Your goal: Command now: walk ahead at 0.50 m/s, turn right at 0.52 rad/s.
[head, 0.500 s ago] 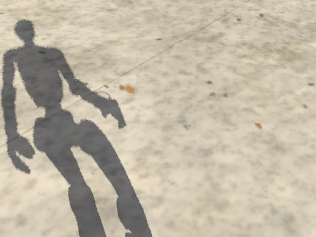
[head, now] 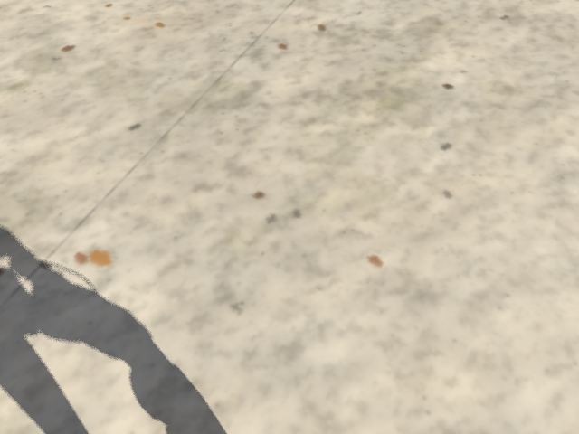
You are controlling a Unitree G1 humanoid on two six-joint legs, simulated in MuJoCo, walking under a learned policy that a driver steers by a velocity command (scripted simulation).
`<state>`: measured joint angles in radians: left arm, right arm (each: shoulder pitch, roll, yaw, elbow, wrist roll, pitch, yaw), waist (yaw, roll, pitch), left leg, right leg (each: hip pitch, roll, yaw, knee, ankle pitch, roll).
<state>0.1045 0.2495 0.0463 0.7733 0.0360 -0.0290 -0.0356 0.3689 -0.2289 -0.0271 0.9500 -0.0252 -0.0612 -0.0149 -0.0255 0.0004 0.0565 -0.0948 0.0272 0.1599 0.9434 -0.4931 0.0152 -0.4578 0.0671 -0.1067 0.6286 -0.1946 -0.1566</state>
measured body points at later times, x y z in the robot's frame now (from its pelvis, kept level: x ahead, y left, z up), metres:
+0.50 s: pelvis +0.28 +0.02 +0.01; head +0.31 +0.01 +0.45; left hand +0.35 +0.30 -0.12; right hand +0.43 -0.27 -0.07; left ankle +0.41 +0.09 -0.72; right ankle +0.10 -0.04 -0.69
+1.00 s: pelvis +0.50 -0.10 +0.00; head +0.53 -0.13 +0.45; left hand +0.82 -0.04 -0.08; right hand +0.33 -0.31 -0.14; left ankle +0.42 +0.09 -0.70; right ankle +0.55 -0.22 -0.72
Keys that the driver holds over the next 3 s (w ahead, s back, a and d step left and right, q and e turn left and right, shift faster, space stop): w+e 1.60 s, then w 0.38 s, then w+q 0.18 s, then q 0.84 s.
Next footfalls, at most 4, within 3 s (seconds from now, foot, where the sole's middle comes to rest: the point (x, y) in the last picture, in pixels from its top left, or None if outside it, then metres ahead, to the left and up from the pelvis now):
0.46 left None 0.45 0.08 -0.75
0.98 right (402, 372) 0.58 -0.24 -0.75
1.52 left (423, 250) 0.92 -0.35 -0.75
2.00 right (550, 273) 0.84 -0.67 -0.75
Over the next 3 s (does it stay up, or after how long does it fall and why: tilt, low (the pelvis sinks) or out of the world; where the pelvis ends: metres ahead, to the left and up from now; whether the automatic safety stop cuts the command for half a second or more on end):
stays up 0.97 -0.75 0.02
